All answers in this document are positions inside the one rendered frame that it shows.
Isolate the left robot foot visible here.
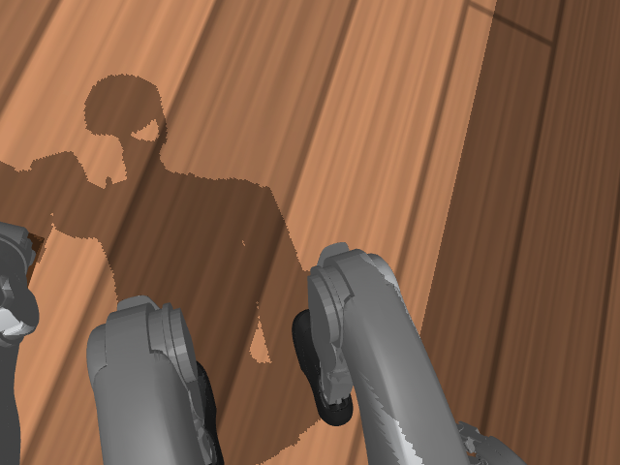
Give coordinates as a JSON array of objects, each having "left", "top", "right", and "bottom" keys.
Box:
[{"left": 197, "top": 362, "right": 225, "bottom": 465}]

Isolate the cube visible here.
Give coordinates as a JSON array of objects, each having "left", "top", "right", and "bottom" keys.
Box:
[{"left": 26, "top": 233, "right": 45, "bottom": 288}]

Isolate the right robot foot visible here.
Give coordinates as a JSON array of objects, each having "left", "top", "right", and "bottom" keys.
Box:
[{"left": 292, "top": 309, "right": 353, "bottom": 426}]

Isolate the right robot hand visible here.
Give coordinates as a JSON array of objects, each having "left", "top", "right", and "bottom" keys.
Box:
[{"left": 456, "top": 421, "right": 527, "bottom": 465}]

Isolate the left robot arm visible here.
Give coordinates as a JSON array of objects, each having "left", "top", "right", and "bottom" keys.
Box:
[{"left": 0, "top": 222, "right": 40, "bottom": 465}]

